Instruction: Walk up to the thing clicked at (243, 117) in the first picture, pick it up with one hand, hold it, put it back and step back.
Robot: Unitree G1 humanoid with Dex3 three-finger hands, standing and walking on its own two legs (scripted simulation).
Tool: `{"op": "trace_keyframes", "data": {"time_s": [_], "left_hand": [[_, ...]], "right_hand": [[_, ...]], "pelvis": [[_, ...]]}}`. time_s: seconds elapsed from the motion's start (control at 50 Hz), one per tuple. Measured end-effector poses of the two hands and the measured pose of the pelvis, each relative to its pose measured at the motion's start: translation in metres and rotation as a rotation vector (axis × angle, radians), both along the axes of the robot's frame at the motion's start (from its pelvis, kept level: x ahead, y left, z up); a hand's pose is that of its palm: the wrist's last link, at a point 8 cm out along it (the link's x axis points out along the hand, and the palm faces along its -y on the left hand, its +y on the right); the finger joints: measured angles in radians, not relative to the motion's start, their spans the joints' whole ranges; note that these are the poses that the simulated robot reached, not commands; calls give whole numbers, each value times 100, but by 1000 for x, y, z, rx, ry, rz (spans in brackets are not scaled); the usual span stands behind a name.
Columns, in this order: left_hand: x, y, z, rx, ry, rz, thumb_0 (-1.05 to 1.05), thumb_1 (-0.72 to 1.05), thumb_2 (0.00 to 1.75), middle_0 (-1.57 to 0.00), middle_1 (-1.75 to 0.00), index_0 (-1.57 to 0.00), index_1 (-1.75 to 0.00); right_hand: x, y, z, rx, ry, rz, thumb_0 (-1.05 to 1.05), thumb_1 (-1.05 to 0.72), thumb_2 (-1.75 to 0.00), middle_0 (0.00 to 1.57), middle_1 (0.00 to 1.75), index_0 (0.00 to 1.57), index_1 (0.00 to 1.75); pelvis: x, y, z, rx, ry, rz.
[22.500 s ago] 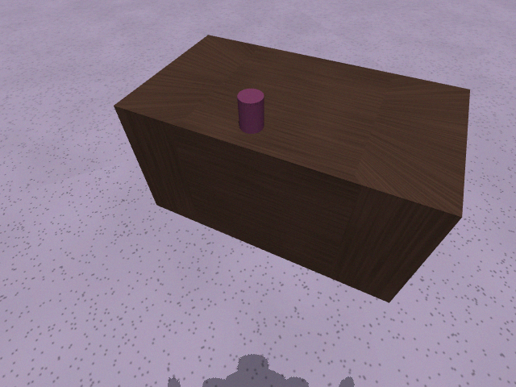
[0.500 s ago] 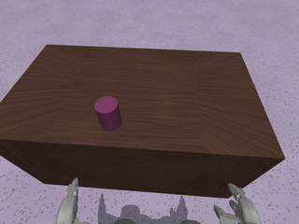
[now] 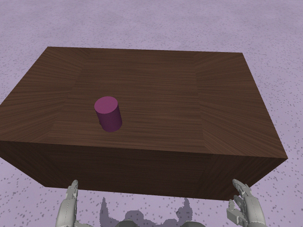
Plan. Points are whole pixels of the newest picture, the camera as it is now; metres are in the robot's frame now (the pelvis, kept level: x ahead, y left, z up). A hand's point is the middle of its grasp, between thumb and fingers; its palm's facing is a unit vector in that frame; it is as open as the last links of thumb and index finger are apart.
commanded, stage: home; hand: left
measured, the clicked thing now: (109, 114) +0.50 +0.18 -0.07
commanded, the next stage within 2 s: stand in 1.56 s
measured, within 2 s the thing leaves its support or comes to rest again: neither
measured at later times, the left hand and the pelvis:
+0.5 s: hand (89, 208) +0.18 +0.19 -0.06, palm faces +0.11 -0.96 -0.27, open 17.7 cm; pelvis +0.02 +0.01 +0.00, yaw +0 degrees
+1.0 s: hand (88, 212) +0.17 +0.19 -0.06, palm faces +0.11 -0.95 -0.27, open 17.7 cm; pelvis +0.01 +0.01 +0.00, yaw +0 degrees
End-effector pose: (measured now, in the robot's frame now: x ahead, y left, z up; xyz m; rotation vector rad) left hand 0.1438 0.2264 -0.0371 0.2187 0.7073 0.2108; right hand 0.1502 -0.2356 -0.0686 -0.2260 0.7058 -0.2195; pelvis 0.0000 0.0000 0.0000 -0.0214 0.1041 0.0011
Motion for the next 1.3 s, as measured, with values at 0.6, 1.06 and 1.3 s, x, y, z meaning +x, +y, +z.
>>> {"op": "trace_keyframes", "data": {"time_s": [0.6,1.06,1.3], "left_hand": [[16,12,1,1,29,4,-1,-59,2,-5,-5,-5,-5],[4,9,1,3,34,7,-1,-59,2,-5,-4,-5,-5],[6,4,1,6,33,5,-1,-58,3,-5,-5,-5,-5]], "right_hand": [[13,13,0,-17,-13,-3,1,-90,-90,21,30,20,30],[2,11,-2,-18,-22,1,1,-90,-90,21,30,20,30],[4,4,-3,-24,-29,-7,1,-90,-90,21,30,20,30]], "pelvis": [[16,11,-1,-15,19,3],[5,7,-3,-11,15,5],[7,3,-4,-8,21,4]]}}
